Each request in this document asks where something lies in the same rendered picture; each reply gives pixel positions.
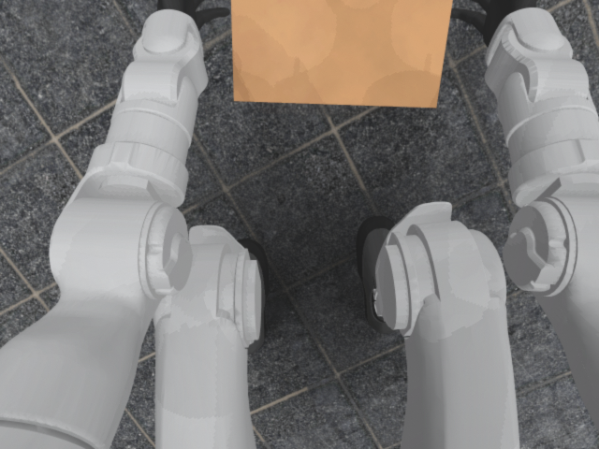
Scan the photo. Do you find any carton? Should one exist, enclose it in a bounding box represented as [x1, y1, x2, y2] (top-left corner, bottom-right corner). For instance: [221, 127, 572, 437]
[231, 0, 453, 108]

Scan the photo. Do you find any right robot forearm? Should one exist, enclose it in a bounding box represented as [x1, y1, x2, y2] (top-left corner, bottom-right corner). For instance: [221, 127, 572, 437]
[485, 7, 599, 208]

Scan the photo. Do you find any right robot hand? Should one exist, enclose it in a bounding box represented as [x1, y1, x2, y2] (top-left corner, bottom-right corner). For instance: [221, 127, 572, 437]
[450, 0, 537, 47]

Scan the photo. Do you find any robot right upper arm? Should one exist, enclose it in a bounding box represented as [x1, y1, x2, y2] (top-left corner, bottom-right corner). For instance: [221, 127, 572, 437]
[503, 196, 599, 431]

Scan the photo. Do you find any left robot hand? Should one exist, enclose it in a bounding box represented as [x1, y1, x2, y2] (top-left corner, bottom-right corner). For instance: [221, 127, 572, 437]
[157, 0, 230, 31]

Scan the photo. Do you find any left robot forearm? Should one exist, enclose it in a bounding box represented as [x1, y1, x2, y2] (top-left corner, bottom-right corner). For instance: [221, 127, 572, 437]
[50, 9, 208, 281]

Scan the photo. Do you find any right robot foot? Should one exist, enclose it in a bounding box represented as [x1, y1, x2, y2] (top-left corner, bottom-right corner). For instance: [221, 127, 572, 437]
[357, 216, 397, 334]

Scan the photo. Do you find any robot left upper arm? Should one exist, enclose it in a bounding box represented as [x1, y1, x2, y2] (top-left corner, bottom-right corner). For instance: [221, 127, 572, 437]
[0, 197, 193, 449]

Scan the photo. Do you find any robot right thigh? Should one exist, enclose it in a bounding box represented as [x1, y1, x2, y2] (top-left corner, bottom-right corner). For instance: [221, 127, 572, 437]
[378, 221, 520, 449]

